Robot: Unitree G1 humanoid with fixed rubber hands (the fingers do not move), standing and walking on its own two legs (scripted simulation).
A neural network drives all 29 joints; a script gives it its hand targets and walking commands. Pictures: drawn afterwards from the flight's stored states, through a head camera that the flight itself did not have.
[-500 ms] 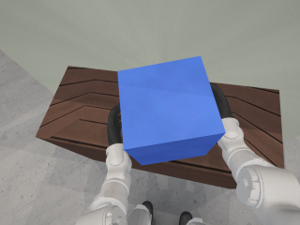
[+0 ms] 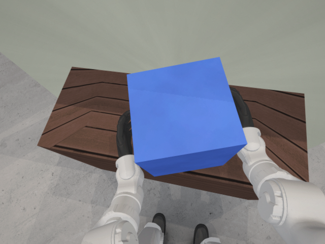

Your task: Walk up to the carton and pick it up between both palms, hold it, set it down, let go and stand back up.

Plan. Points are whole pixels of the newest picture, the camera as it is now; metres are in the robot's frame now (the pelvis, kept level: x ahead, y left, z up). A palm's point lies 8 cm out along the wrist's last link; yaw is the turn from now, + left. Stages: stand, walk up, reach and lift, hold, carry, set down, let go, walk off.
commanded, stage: reach and lift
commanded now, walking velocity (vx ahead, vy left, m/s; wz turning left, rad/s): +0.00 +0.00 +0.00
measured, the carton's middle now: (181, 126) +0.40 +0.04 -0.06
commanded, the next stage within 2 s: none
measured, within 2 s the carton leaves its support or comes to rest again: leaves its support in 0.62 s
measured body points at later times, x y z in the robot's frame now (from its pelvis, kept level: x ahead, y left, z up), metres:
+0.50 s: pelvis -0.01 +0.00 +0.00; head +0.15 +0.01 +0.42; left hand +0.33 +0.18 -0.06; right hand +0.43 -0.10 -0.04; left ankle +0.00 +0.14 -0.71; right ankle -0.02 -0.08 -0.71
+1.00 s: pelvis -0.01 -0.01 +0.01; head +0.04 -0.01 +0.45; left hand +0.33 +0.17 +0.01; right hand +0.42 -0.11 +0.05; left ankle +0.00 +0.14 -0.71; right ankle -0.02 -0.08 -0.71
